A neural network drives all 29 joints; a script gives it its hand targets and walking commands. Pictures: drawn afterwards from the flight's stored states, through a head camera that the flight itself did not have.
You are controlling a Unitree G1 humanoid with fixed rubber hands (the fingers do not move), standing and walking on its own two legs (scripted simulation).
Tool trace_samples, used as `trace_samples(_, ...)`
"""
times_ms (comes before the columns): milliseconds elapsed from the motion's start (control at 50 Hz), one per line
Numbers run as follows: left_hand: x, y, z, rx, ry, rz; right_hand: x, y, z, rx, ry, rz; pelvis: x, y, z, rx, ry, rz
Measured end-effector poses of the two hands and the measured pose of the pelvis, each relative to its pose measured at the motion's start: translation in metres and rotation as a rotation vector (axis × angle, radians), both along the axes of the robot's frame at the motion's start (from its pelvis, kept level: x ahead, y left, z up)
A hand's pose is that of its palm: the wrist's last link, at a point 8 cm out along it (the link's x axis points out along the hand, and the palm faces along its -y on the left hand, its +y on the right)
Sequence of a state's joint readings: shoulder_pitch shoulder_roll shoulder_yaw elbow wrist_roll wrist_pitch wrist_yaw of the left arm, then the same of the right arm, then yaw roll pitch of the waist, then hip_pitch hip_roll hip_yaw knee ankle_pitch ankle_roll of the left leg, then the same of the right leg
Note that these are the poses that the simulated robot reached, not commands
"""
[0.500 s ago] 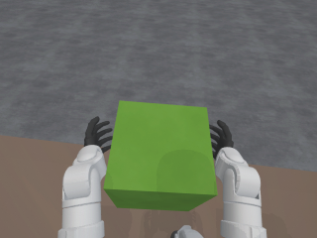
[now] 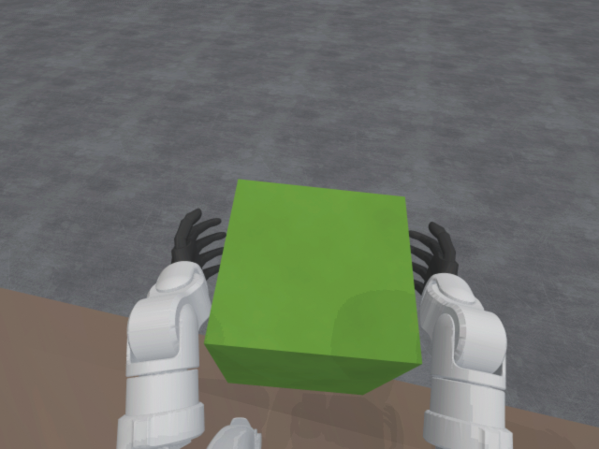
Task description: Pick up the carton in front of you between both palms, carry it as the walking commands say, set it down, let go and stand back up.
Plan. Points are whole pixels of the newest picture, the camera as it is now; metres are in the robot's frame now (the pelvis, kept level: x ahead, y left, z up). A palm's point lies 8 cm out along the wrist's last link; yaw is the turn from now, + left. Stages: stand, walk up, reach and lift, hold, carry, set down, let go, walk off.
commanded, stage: carry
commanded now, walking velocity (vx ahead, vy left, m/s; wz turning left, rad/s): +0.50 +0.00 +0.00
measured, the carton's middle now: (307, 299) +0.33 +0.01 +0.02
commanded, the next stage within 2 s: none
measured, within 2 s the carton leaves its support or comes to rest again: neither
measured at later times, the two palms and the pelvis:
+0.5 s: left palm (234, 149) +0.64 +0.17 +0.03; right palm (393, 164) +0.62 -0.14 +0.03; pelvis +0.31 +0.04 -0.03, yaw -2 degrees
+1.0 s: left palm (256, 78) +0.95 +0.17 +0.02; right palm (376, 83) +0.97 -0.14 +0.01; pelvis +0.64 +0.00 -0.06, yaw +2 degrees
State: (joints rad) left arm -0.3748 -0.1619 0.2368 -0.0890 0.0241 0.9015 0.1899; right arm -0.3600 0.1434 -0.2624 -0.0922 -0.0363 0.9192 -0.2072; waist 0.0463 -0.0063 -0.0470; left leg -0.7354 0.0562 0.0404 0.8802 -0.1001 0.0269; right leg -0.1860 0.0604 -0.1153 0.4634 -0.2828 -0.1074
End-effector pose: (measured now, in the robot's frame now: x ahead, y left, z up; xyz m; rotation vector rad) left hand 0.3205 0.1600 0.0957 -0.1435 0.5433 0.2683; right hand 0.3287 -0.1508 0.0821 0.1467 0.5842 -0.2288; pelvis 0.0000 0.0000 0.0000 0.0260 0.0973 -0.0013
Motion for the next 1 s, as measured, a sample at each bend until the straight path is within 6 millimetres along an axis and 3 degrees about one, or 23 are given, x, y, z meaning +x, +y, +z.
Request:
trace_samples(100,0.068,0.010,-0.009,-0.003,-0.002,0.000,0.070,0.009,-0.009,-0.026,-0.003,-0.001,0.074,0.009,-0.014,-0.018,-0.007,-0.008)
trace_samples(200,0.150,0.021,-0.037,-0.012,-0.012,-0.025,0.141,0.020,-0.028,-0.042,-0.011,-0.019,0.150,0.021,-0.045,-0.027,-0.032,-0.031)
trace_samples(260,0.188,0.014,-0.057,-0.012,0.056,-0.080,0.164,0.015,-0.046,-0.050,0.057,-0.049,0.180,0.028,-0.048,-0.025,-0.033,-0.029)
trace_samples(340,0.228,0.008,-0.070,-0.049,0.119,-0.095,0.190,0.012,-0.061,0.008,0.112,-0.084,0.222,0.037,-0.040,-0.042,-0.026,-0.030)
trace_samples(500,0.322,0.010,-0.063,-0.043,0.075,-0.088,0.287,0.015,-0.049,0.002,0.062,-0.069,0.312,0.038,-0.030,-0.065,-0.015,-0.023)
trace_samples(660,0.435,0.010,-0.047,-0.011,-0.027,-0.042,0.414,0.010,-0.032,-0.022,-0.039,-0.038,0.427,0.023,-0.045,-0.050,0.001,0.004)
trace_samples(740,0.499,0.007,-0.049,0.027,-0.057,-0.016,0.487,0.006,-0.043,-0.022,-0.067,-0.003,0.497,0.013,-0.068,-0.028,-0.021,0.038)
trace_samples(780,0.524,0.011,-0.055,0.046,-0.033,0.002,0.521,0.010,-0.054,-0.024,-0.044,0.033,0.519,0.010,-0.074,-0.041,-0.018,0.027)
trace_samples(900,0.570,0.017,-0.080,-0.035,0.081,0.038,0.583,0.020,-0.075,0.013,0.084,0.049,0.584,-0.001,-0.064,-0.017,-0.018,0.026)
trace_samples(1000,0.631,0.011,-0.076,-0.043,0.070,0.020,0.640,0.014,-0.074,0.005,0.077,0.027,0.643,0.001,-0.057,-0.007,-0.019,0.031)
